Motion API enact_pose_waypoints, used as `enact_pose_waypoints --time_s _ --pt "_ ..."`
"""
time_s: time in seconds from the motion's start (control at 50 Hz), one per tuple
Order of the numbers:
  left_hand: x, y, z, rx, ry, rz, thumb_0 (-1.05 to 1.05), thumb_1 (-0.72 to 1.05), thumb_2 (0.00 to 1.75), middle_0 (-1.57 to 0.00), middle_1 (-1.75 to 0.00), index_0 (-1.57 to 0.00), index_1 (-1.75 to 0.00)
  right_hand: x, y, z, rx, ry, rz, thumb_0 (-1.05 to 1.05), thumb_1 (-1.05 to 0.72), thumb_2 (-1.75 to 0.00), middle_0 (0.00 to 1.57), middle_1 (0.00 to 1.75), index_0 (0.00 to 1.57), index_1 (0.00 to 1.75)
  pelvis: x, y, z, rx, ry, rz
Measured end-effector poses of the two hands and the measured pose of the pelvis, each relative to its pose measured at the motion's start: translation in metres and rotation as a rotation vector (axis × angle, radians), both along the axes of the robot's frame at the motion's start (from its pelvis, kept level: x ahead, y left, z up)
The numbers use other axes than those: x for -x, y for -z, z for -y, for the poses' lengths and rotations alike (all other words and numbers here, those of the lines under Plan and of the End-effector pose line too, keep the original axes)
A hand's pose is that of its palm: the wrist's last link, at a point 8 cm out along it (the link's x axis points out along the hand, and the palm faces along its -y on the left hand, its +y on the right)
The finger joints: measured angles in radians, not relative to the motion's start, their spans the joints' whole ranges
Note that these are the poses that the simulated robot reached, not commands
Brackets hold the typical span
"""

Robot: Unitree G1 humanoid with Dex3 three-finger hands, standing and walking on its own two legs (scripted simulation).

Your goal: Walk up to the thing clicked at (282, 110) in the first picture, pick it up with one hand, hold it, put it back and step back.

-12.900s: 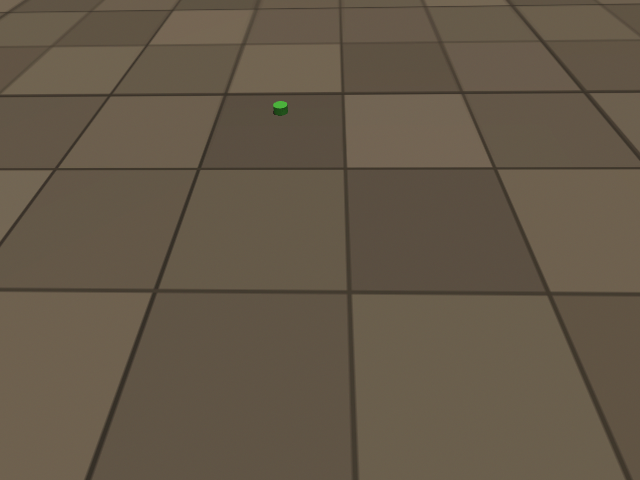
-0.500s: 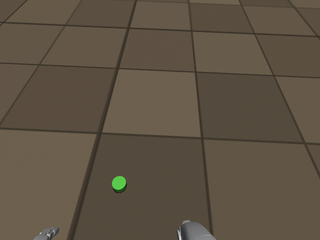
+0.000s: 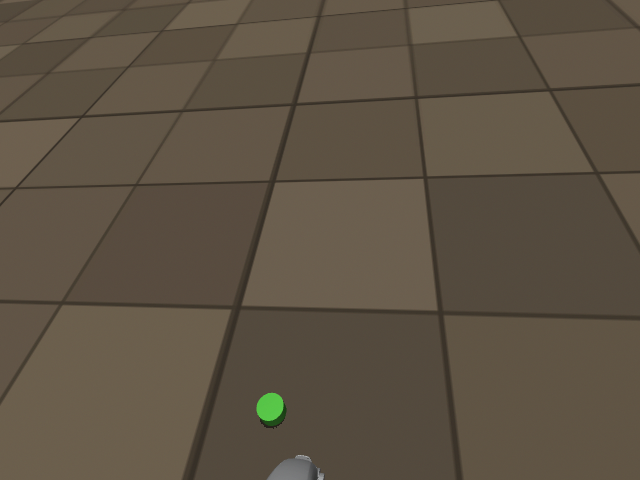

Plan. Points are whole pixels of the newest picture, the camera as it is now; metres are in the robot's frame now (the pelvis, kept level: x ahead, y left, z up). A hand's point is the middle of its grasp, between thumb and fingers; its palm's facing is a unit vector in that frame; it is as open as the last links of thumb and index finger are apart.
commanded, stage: walk up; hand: left
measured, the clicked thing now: (271, 409) +0.48 +0.27 -0.75
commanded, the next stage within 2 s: stand in 0.70 s
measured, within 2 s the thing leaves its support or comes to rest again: neither
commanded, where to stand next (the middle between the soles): +0.09 +0.03 m, yaw +1 degrees
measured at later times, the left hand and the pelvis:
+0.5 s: hand out of the picture +0.05 +0.31 -0.17, palm faces -0.06 -0.90 -0.44, open 7.4 cm; pelvis -0.03 +0.03 -0.03, yaw -2 degrees
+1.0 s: hand out of the picture +0.09 +0.27 -0.14, palm faces -0.05 -0.94 -0.33, open 7.4 cm; pelvis -0.02 +0.03 +0.01, yaw -1 degrees
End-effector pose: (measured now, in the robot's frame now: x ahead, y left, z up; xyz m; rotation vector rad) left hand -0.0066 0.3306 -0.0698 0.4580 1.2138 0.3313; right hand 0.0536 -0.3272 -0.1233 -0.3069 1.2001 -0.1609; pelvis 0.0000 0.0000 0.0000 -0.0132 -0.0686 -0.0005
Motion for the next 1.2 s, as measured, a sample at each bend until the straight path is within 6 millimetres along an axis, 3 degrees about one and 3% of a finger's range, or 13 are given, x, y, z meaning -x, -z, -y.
enact_pose_waypoints --time_s 0.1,0.18,0.28,0.36,0.46,0.58,0.72,0.84,1.04,1.2 --pt "-0.023 0.009 -0.008 0.007 -0.015 0.004 0.01 0.9 0.9 -0.2 -0.3 -0.21 -0.3 -0.025 0.009 -0.024 -0.009 -0.019 -0.022 0.01 -0.91 -0.9 0.2 0.3 0.2 0.3 -0.009 0.005 -0.009 -0.012 -0.012 0.0" --pt "-0.051 0.036 -0.019 0.039 -0.011 0.018 0.01 0.9 0.9 -0.2 -0.3 -0.21 -0.3 -0.048 0.017 -0.046 0.008 -0.053 -0.016 0.01 -0.91 -0.9 0.2 0.3 0.2 0.3 -0.012 0.02 -0.022 -0.007 -0.025 -0.015" --pt "-0.078 0.055 -0.023 0.063 0.003 0.044 0.0 0.9 0.9 -0.2 -0.3 -0.21 -0.3 -0.068 0.011 -0.066 0.011 -0.074 0.058 0.01 -0.91 -0.9 0.2 0.3 0.2 0.3 0.005 0.023 -0.032 -0.004 -0.028 -0.007" --pt "-0.082 0.056 -0.021 0.074 0.055 0.052 0.0 0.9 0.9 -0.2 -0.3 -0.21 -0.3 -0.074 0.004 -0.069 0.016 -0.057 0.135 0.01 -0.91 -0.9 0.2 0.3 0.21 0.3 0.015 0.025 -0.036 -0.01 0.0 -0.023" --pt "-0.063 0.058 -0.018 0.073 0.085 0.025 0.0 0.9 0.9 -0.2 -0.3 -0.21 -0.3 -0.062 0.009 -0.059 0.02 -0.034 0.187 0.01 -0.91 -0.9 0.2 0.3 0.21 0.3 0.024 0.033 -0.031 -0.008 0.037 -0.026" --pt "-0.03 0.05 -0.011 0.101 0.041 -0.01 0.0 0.9 0.9 -0.2 -0.3 -0.21 -0.3 -0.018 0.007 -0.045 0.048 0.006 0.079 0.01 -0.91 -0.9 0.2 0.3 0.21 0.3 0.026 0.021 -0.026 -0.031 0.033 -0.022" --pt "-0.022 0.052 -0.014 0.165 0.032 -0.011 0.01 0.9 0.9 -0.2 -0.3 -0.21 -0.3 0.02 -0.007 -0.041 0.081 0.001 -0.025 0.01 -0.91 -0.9 0.2 0.3 0.2 0.3 0.012 0.014 -0.034 -0.041 0.0 -0.031" --pt "-0.043 0.052 -0.011 0.182 0.026 -0.011 0.01 0.9 0.9 -0.2 -0.3 -0.2 -0.3 0.012 -0.018 -0.052 0.086 0.02 0.004 0.01 -0.91 -0.9 0.2 0.3 0.2 0.3 0.013 0.003 -0.036 -0.028 0.017 -0.015" --pt "-0.092 0.035 0.018 0.202 0.106 0.112 0.01 0.9 0.9 -0.2 -0.3 -0.2 -0.3 -0.018 -0.02 -0.062 0.01 0.022 0.098 0.01 -0.91 -0.9 0.2 0.3 0.21 0.3 0.022 -0.007 -0.026 -0.014 0.018 0.01" --pt "-0.086 0.027 0.026 0.188 0.098 0.111 0.0 0.9 0.9 -0.2 -0.3 -0.21 -0.3 -0.013 -0.016 -0.055 -0.016 0.023 0.083 0.01 -0.91 -0.9 0.2 0.3 0.21 0.3 0.027 -0.01 -0.016 -0.016 0.008 0.001"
